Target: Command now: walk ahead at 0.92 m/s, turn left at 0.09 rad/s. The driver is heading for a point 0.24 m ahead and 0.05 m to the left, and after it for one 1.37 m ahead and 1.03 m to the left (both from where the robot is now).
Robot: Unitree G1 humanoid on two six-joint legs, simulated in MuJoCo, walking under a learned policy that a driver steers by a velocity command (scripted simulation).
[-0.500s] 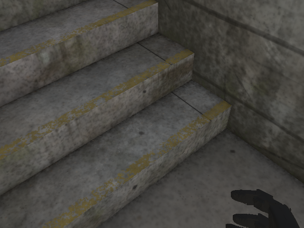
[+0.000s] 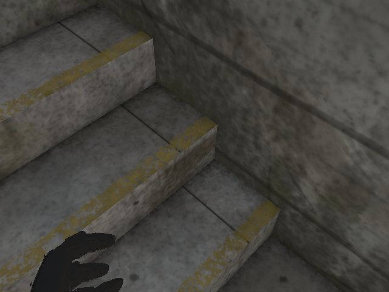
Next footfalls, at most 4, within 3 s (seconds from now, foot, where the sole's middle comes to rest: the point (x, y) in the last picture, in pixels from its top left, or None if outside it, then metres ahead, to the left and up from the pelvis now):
0.06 right None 0.31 -0.13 -0.76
0.54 left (142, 291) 0.43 0.13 -0.58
1.22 right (139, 149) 0.79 0.13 -0.40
1.78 left None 0.40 0.21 -0.58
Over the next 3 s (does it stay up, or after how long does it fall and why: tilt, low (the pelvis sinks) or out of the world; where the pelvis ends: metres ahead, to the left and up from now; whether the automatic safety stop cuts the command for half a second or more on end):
stays up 1.18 0.65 0.71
